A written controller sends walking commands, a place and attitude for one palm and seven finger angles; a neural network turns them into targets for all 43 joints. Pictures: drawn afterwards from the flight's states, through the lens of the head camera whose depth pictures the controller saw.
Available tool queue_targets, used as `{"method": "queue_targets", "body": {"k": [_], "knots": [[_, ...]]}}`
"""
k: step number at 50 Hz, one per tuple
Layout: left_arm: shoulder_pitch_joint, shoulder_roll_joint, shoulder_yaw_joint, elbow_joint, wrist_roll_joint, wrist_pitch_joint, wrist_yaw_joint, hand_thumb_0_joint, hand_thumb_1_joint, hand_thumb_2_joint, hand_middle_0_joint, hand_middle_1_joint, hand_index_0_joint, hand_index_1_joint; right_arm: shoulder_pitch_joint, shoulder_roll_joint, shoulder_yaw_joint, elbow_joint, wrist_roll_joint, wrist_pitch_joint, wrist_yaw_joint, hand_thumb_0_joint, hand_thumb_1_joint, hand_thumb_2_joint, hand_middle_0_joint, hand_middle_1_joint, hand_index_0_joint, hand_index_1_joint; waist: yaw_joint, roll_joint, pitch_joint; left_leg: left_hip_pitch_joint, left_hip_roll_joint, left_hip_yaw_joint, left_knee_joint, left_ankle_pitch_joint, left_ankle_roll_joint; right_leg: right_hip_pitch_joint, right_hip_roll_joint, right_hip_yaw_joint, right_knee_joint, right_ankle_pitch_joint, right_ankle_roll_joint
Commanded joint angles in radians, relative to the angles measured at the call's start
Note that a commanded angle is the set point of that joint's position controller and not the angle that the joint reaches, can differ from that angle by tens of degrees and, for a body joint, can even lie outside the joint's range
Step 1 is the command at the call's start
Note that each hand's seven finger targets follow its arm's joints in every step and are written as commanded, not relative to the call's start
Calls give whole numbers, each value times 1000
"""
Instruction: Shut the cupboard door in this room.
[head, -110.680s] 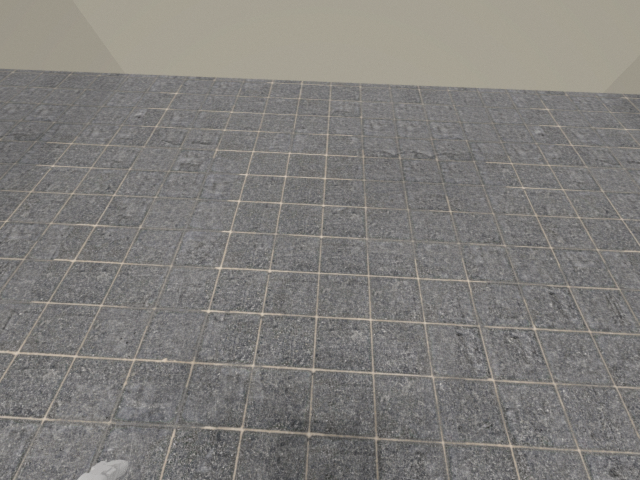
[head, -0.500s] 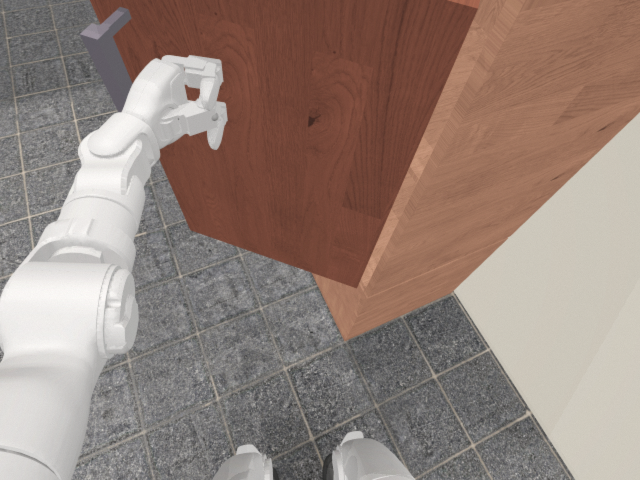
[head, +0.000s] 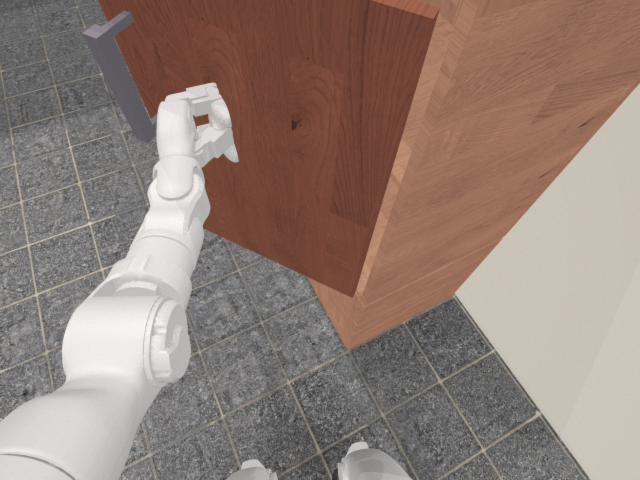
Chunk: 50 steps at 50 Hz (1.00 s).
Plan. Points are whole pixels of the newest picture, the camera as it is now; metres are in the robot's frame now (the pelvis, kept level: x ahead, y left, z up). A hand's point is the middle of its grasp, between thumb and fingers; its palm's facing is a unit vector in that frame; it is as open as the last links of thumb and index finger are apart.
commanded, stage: pull the fist back off the door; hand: left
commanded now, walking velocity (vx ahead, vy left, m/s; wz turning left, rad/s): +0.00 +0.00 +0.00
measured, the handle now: (135, 82) +0.61 +0.17 +0.11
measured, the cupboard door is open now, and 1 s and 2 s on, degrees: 36 36 36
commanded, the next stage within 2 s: draw the hand back to the body in 0.54 s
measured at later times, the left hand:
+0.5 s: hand (217, 184) +0.43 +0.07 +0.11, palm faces -0.02 -1.00 -0.01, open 3.1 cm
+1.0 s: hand (153, 228) +0.37 +0.12 +0.14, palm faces +0.00 -1.00 -0.01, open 3.1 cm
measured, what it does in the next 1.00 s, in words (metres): stands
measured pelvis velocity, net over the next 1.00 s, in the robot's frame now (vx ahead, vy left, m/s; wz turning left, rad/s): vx -0.01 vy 0.00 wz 0.00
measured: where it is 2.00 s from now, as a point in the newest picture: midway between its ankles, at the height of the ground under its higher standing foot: outside the picture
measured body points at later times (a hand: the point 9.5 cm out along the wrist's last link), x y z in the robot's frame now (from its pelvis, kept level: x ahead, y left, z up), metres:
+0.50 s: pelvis -0.01 -0.01 +0.02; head +0.05 -0.01 +0.46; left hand +0.43 +0.12 +0.11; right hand +0.07 -0.27 -0.10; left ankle -0.01 +0.08 -0.69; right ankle +0.00 -0.10 -0.69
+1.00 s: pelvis -0.01 +0.00 +0.03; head +0.01 -0.02 +0.48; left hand +0.36 +0.18 +0.14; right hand +0.08 -0.25 -0.09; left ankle -0.01 +0.08 -0.69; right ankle +0.00 -0.10 -0.69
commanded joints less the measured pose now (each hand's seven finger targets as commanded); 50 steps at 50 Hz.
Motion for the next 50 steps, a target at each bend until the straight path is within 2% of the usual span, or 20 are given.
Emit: {"method": "queue_targets", "body": {"k": [1, 5, 7, 8, 9, 11, 12, 14, 18, 21, 23, 25, 26, 29, 33, 36, 37, 41, 47, 50], "knots": [[-509, 247, 48, -344, -43, -130, 1, 0, 900, 900, -1300, -1500, -1300, -1500, 129, -183, -66, -84, 22, -34, -34, 0, -900, -900, 200, 300, 200, 300, 19, -42, -485, 347, -6, -58, -97, 435, -15, 331, 4, 35, -110, 495, 24], [-299, 207, 14, -254, -27, -142, -31, 0, 900, 900, -1300, -1500, -1300, -1500, 121, -181, -74, -82, 28, -32, -29, 0, -900, -900, 200, 300, 200, 300, 38, -101, -395, 294, -9, -37, -118, 396, -13, 356, 1, 41, -126, 497, 25], [-240, 141, -33, -268, -44, -123, -58, 0, 900, 900, -1300, -1500, -1300, -1500, 102, -175, -75, -95, 42, -28, -28, 0, -900, -900, 200, 300, 200, 300, 45, -65, -383, 323, -14, -27, -128, 402, -13, 360, -2, 41, -139, 512, 26], [-184, 148, -18, -258, -58, -108, -69, 0, 900, 900, -1300, -1500, -1300, -1500, 99, -177, -77, -99, 46, -22, -30, 0, -900, -900, 200, 300, 200, 300, 61, -94, -366, 312, -14, -26, -134, 396, -13, 375, -1, 40, -147, 513, 25], [-172, 123, -41, -269, -74, -95, -80, 0, 900, 900, -1300, -1500, -1300, -1500, 87, -178, -76, -107, 52, -19, -32, 0, -900, -900, 200, 300, 200, 300, 51, -124, -340, 295, -16, -19, -143, 365, -10, 384, -4, 47, -164, 504, 31], [-204, 78, -82, -335, -95, -93, -91, 0, 900, 900, -1300, -1500, -1300, -1500, 66, -170, -78, -115, 61, -21, -39, 0, -900, -900, 200, 300, 200, 300, 44, -96, -315, 325, -18, -20, -153, 341, -9, 368, -6, 45, -178, 474, 31], [-190, 85, -75, -363, -104, -96, -91, 0, 900, 900, -1300, -1500, -1300, -1500, 54, -172, -78, -116, 63, -24, -42, 0, -900, -900, 200, 300, 200, 300, 57, -90, -325, 338, -18, -22, -155, 336, -10, 368, -6, 45, -182, 460, 28], [-237, 22, -148, -436, -108, -113, -91, 0, 900, 900, -1300, -1500, -1300, -1500, 28, -162, -75, -117, 65, -33, -47, 0, -900, -900, 200, 300, 200, 300, 40, -64, -318, 376, -17, -29, -156, 322, -10, 337, -7, 42, -187, 429, 28], [-244, 33, -158, -519, -104, -141, -59, 0, 900, 900, -1300, -1500, -1300, -1500, -4, -163, -78, -102, 68, -50, -57, 0, -900, -900, 200, 300, 200, 300, 44, -39, -363, 443, -12, -48, -156, 315, -15, 313, -10, 36, -178, 384, 24], [-215, 32, -169, -516, -91, -132, -43, 0, 900, 900, -1300, -1500, -1300, -1500, -21, -162, -72, -99, 69, -55, -63, 0, -900, -900, 200, 300, 200, 300, 48, -58, -335, 429, -13, -51, -165, 305, -16, 317, -14, 33, -173, 374, 24], [-167, 37, -154, -522, -90, -124, -32, 0, 900, 900, -1300, -1500, -1300, -1500, -47, -160, -70, -107, 70, -58, -63, 0, -900, -900, 200, 300, 200, 300, 67, -48, -341, 430, -14, -48, -170, 303, -17, 327, -16, 34, -172, 375, 23], [-176, 35, -154, -502, -95, -110, -28, 0, 900, 900, -1300, -1500, -1300, -1500, -58, -160, -65, -110, 70, -59, -66, 0, -900, -900, 200, 300, 200, 300, 60, -88, -317, 404, -15, -46, -174, 288, -16, 339, -17, 37, -178, 374, 26], [-171, 68, -128, -486, -95, -105, -25, 0, 900, 900, -1300, -1500, -1300, -1500, -52, -162, -64, -107, 70, -56, -70, 0, -900, -900, 200, 300, 200, 300, 64, -117, -306, 385, -14, -46, -179, 281, -15, 358, -18, 41, -181, 372, 28], [-199, 68, -132, -436, -91, -97, -32, 0, 900, 900, -1300, -1500, -1300, -1500, -69, -158, -53, -111, 72, -56, -73, 0, -900, -900, 200, 300, 200, 300, 55, -120, -258, 339, -18, -42, -188, 231, -15, 353, -24, 48, -192, 337, 29], [-181, 63, -117, -398, -103, -110, -48, 0, 900, 900, -1300, -1500, -1300, -1500, -69, -158, -54, -114, 71, -66, -73, 0, -900, -900, 200, 300, 200, 300, 68, -102, -290, 352, -19, -42, -179, 239, -18, 345, -22, 48, -183, 334, 24], [-31, 116, -70, -472, -110, -110, -74, 0, 900, 900, -1300, -1500, -1300, -1500, -67, -166, -58, -143, 72, -66, -71, 0, -900, -900, 200, 300, 200, 300, 119, -88, -372, 381, -17, -36, -190, 307, -19, 428, -21, 46, -170, 400, 19], [13, 93, -90, -524, -114, -104, -89, 0, 900, 900, -1300, -1500, -1300, -1500, -81, -159, -56, -159, 78, -67, -68, 0, -900, -900, 200, 300, 200, 300, 132, -57, -380, 400, -16, -33, -196, 332, -21, 438, -21, 43, -169, 423, 15], [179, 78, -107, -724, -150, -53, -124, 0, 900, 900, -1300, -1500, -1300, -1500, -108, -158, -63, -201, 91, -67, -74, 0, -900, -900, 200, 300, 200, 300, 151, -125, -364, 435, -7, -25, -226, 385, -13, 504, -16, 34, -198, 473, 21], [286, 104, -121, -1001, -176, 26, -147, 0, 900, 900, -1300, -1500, -1300, -1500, -194, -145, -50, -219, 110, -86, -105, 0, -900, -900, 200, 300, 200, 300, 159, -71, -228, 486, -4, -24, -296, 313, -6, 505, -23, 36, -275, 384, 23], [396, 94, -131, -1103, -192, 62, -164, 0, 900, 900, -1300, -1500, -1300, -1500, -234, -140, -45, -231, 115, -103, -116, 0, -900, -900, 200, 300, 200, 300, 174, -58, -220, 534, -1, -35, -323, 324, -8, 524, -24, 27, -293, 370, 17]]}}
